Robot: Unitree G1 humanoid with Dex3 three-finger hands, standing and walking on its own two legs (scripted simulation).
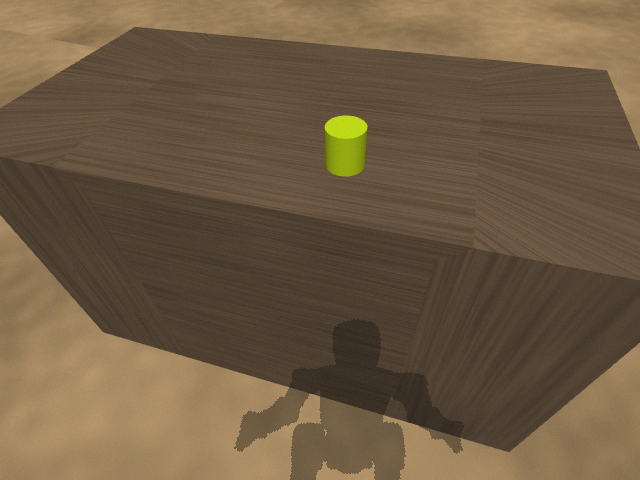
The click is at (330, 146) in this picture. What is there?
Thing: squat round
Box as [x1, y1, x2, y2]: [325, 116, 366, 175]
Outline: 334,117 328,120 325,124 326,167 329,171 337,175 355,174 359,172 364,166 366,124 363,120 354,116
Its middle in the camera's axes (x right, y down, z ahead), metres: +0.04 -0.17 +0.72
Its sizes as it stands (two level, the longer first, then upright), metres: 0.076 0.076 0.081
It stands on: a support 0.80 m high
